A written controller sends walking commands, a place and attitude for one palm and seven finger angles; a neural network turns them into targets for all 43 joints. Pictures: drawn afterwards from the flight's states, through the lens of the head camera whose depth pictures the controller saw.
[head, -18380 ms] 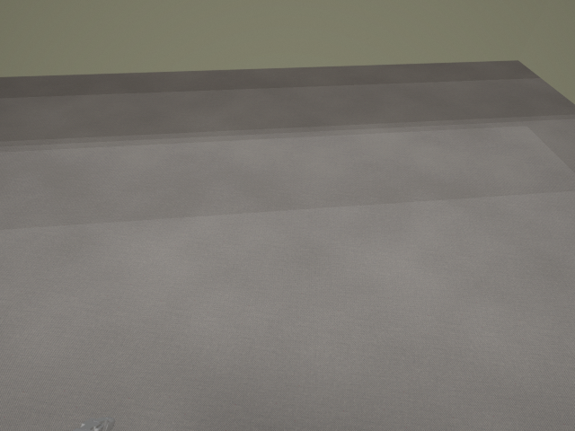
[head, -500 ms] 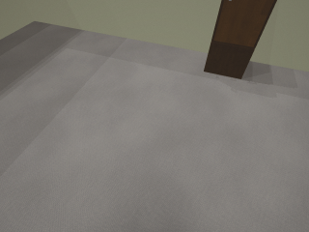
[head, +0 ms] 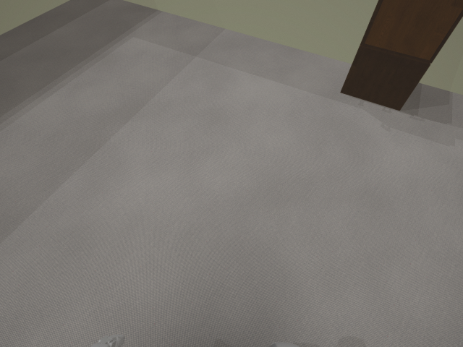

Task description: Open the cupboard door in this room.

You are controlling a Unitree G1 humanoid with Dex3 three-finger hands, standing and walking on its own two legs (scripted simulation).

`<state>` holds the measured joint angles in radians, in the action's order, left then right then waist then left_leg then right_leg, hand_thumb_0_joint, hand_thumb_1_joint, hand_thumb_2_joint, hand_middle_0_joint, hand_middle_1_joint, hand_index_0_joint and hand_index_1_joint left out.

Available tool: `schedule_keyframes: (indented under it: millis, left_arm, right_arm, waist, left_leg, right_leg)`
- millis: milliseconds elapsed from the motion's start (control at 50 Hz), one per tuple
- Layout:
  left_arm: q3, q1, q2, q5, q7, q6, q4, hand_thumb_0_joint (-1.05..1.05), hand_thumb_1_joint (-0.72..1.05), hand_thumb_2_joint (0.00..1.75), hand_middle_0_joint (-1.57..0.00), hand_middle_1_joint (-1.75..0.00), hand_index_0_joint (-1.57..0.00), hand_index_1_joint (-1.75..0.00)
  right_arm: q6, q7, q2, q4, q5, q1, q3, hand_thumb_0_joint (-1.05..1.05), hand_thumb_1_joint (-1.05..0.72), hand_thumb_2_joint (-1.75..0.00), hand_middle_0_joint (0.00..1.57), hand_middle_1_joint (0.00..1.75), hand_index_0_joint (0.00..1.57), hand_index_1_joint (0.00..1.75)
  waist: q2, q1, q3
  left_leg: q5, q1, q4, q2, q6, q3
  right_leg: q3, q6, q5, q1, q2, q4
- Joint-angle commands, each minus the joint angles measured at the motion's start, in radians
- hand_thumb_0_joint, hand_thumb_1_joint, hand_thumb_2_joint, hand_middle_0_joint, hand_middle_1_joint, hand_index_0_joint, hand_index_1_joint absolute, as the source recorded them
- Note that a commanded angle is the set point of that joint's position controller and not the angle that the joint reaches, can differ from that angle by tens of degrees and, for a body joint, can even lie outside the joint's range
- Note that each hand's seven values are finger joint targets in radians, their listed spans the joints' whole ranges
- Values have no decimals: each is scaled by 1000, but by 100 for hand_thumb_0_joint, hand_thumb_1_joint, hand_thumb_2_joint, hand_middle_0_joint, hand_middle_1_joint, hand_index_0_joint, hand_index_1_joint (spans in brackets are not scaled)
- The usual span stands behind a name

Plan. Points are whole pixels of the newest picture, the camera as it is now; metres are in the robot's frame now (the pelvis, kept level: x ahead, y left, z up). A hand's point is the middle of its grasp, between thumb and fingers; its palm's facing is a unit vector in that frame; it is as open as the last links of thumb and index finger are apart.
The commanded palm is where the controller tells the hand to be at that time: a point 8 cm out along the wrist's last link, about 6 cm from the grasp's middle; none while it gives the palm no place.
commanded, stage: stand and wait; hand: left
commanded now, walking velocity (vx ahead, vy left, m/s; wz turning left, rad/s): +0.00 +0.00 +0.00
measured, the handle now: out of the picture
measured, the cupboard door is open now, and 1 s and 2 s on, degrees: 0 0 0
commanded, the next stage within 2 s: turn or walk to find it in 0.24 s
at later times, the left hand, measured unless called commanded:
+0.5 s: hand out of the picture -0.05 +0.16 -0.18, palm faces +0.19 -0.96 -0.20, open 7.3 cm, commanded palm none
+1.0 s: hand out of the picture -0.07 +0.16 -0.17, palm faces +0.17 -0.96 -0.20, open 7.3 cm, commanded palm none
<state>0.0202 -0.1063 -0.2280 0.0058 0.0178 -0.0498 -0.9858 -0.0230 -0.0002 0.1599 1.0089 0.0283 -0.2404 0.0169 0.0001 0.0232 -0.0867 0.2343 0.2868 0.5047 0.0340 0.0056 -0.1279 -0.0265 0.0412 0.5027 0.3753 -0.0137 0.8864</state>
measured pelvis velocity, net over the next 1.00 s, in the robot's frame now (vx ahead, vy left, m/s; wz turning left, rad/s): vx -0.04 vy -0.02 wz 0.16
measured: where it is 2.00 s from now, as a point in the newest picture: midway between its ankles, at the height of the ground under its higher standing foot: outside the picture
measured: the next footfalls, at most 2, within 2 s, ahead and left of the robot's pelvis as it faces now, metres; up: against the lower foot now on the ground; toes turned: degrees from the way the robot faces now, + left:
right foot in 0.14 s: +0.02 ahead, -0.14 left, +0.00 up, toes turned +2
left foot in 0.52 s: -0.04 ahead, +0.10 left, +0.00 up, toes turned +12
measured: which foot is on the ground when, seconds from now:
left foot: down 0.00-0.14, up 0.16-0.50, down 0.52-1.00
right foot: up 0.00-0.12, down 0.14-0.54, up 0.56-0.82, down 0.84-1.00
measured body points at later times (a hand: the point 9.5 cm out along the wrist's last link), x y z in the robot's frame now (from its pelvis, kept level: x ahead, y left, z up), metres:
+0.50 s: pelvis -0.03 -0.02 +0.00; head +0.01 -0.01 +0.45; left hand -0.06 +0.21 -0.16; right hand +0.07 -0.27 -0.15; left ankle -0.08 +0.09 -0.72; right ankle -0.01 -0.14 -0.74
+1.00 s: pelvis -0.04 -0.02 +0.00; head -0.04 -0.02 +0.45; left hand -0.08 +0.21 -0.16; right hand +0.03 -0.24 -0.15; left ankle -0.08 +0.09 -0.74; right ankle -0.02 -0.15 -0.74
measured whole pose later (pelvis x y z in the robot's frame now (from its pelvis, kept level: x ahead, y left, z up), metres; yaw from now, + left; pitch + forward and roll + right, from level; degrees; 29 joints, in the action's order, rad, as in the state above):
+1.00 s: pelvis -0.04 -0.02 +0.00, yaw +9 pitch -2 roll +0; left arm -0.01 -0.25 -0.18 0.01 0.02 0.00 -1.14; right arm 0.00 -0.02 0.18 1.13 0.01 -0.20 0.02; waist 0.00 -0.01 -0.03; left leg 0.26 0.13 0.43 -0.01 0.00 0.05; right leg -0.05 0.03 0.24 0.17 -0.06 0.45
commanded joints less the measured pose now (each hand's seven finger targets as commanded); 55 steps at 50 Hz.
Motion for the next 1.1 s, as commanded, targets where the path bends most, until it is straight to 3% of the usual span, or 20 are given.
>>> schedule_keyframes:
  millis: [0,60,80,100,120,140,160,220,380,440,480,520,540,600,700,760,800,820,860,1080]
  left_arm:
    - [23,-22,-63,-2,7,42,76,0,90,90,-20,-30,-20,-30]
    - [20,-122,-60,-5,12,54,26,0,90,90,-20,-30,-20,-30]
    - [21,-159,-87,0,17,62,4,0,90,90,-20,-30,-20,-30]
    - [31,-166,-147,9,24,70,-5,0,90,90,-20,-30,-20,-30]
    - [33,-139,-191,11,23,69,4,0,90,90,-20,-30,-20,-30]
    - [45,-123,-198,10,18,68,14,0,90,90,-20,-30,-20,-30]
    - [39,-104,-175,12,16,65,8,0,90,90,-20,-30,-20,-30]
    - [25,-81,-136,14,10,68,-6,0,90,90,-20,-30,-20,-30]
    - [43,-210,-168,23,19,62,-42,0,90,90,-20,-30,-20,-30]
    - [49,-201,-172,21,22,59,-44,0,90,90,-20,-30,-20,-30]
    - [41,-176,-146,6,21,53,-48,0,90,90,-20,-30,-20,-30]
    - [15,-193,-55,3,16,43,-28,0,90,90,-20,-30,-20,-30]
    - [8,-128,-53,9,22,32,-36,0,90,90,-20,-30,-20,-30]
    - [8,-152,-46,9,11,31,-76,0,90,90,-20,-30,-20,-30]
    - [-6,-168,-23,10,9,38,-98,0,90,90,-20,-30,-20,-30]
    - [-9,-232,-31,13,13,48,-128,0,90,90,-20,-30,-20,-30]
    - [-8,-222,-75,13,18,63,-134,0,90,90,-20,-30,-20,-30]
    - [-11,-203,-90,12,17,62,-127,0,90,90,-20,-30,-20,-30]
    - [-8,-174,-89,11,12,63,-126,0,90,90,-20,-30,-20,-30]
    - [-2,-175,-73,0,16,61,-117,0,90,90,-20,-30,-20,-30]
  right_arm:
    - [17,-30,248,-39,-3,-64,78,0,-90,-90,20,30,20,30]
    - [16,-28,215,-27,-12,-42,74,0,-90,-90,20,30,20,30]
    - [20,-25,186,-21,-20,-40,68,0,-90,-90,20,30,20,30]
    - [24,-19,134,-25,-27,-49,59,0,-90,-90,20,30,20,30]
    - [20,-18,108,-41,-24,-26,50,0,-90,-90,20,30,20,30]
    - [0,-23,127,-41,-15,5,56,0,-90,-90,20,30,20,30]
    - [-7,-23,142,-30,-12,23,58,0,-90,-90,20,30,20,30]
    - [-1,-18,119,23,-17,-17,51,0,-90,-90,20,30,20,30]
    - [-3,-13,119,-9,-27,87,39,0,-90,-90,20,30,20,30]
    - [6,-13,111,-7,-27,64,35,0,-90,-90,20,30,20,30]
    - [24,-13,134,21,-25,0,34,0,-90,-90,20,30,20,30]
    - [31,-15,244,13,-15,8,53,0,-90,-90,20,30,20,30]
    - [32,-26,224,30,-13,14,49,0,-90,-90,20,30,20,30]
    - [37,-41,178,35,-14,62,34,0,-90,-90,20,30,20,30]
    - [38,-40,175,53,-15,52,43,0,-90,-90,20,30,20,30]
    - [39,-37,164,61,-23,58,42,0,-90,-90,20,30,20,30]
    - [41,-31,123,63,-31,32,36,0,-90,-90,20,30,20,30]
    - [40,-26,115,63,-31,28,33,0,-90,-90,20,30,20,30]
    - [30,-28,119,67,-23,33,32,0,-90,-90,20,30,20,30]
    - [43,-26,104,104,-21,-39,10,0,-90,-90,20,30,20,30]
  waist:
    - [-143,7,192]
    - [-132,-32,204]
    - [-76,-44,207]
    - [87,-37,195]
    - [186,-32,112]
    - [265,-47,58]
    - [231,-41,-10]
    - [139,-9,-5]
    - [155,-67,59]
    - [152,-49,108]
    - [83,-12,152]
    - [-246,-24,147]
    - [-277,6,111]
    - [-167,-32,64]
    - [-128,-26,70]
    - [-75,-49,73]
    - [10,-28,68]
    - [-3,-21,37]
    - [122,-19,-16]
    - [-17,-33,25]
  left_leg:
    - [-554,-223,-102,-232,180,-247]
    - [-431,-124,-57,-166,109,-190]
    - [-308,-39,-12,-131,63,-150]
    - [-93,99,74,-53,4,-47]
    - [172,153,112,-3,-28,39]
    - [285,132,221,-26,-28,33]
    - [274,117,293,-45,-20,33]
    - [213,82,346,-56,-21,88]
    - [249,86,269,-53,-42,143]
    - [165,11,88,-51,-40,165]
    - [-78,-194,-146,-88,-24,137]
    - [-409,-267,-188,-384,115,-150]
    - [-414,-187,-236,-371,151,-152]
    - [-510,-190,-195,-306,159,-51]
    - [-496,-208,-179,-263,140,14]
    - [-374,-154,-123,-214,87,40]
    - [-205,-93,-97,-153,24,71]
    - [-118,-75,-128,-134,13,80]
    - [-47,-103,-132,-123,-2,97]
    - [-110,-69,-165,-137,0,90]
  right_leg:
    - [20,6,-12,15,9,-123]
    - [-6,7,-240,-205,14,-439]
    - [32,2,-342,-323,-38,-541]
    - [195,-46,-402,-411,-197,-569]
    - [304,-127,-433,-320,-339,-592]
    - [358,-182,-335,-185,-369,-644]
    - [356,-207,-293,-98,-349,-660]
    - [184,-190,-511,-131,-252,-586]
    - [140,-213,-781,-274,-306,-515]
    - [111,-181,-784,-297,-292,-460]
    - [45,-99,-637,-194,-231,-377]
    - [-71,-1,-33,6,-82,-206]
    - [-31,9,57,-13,-73,-103]
    - [9,2,-16,14,-78,-33]
    - [-20,16,-74,-58,-72,-216]
    - [-36,17,-285,-192,-71,-452]
    - [51,-16,-479,-258,-145,-523]
    - [49,-27,-477,-234,-167,-511]
    - [67,-39,-359,-135,-152,-537]
    - [29,-38,-361,-227,-133,-531]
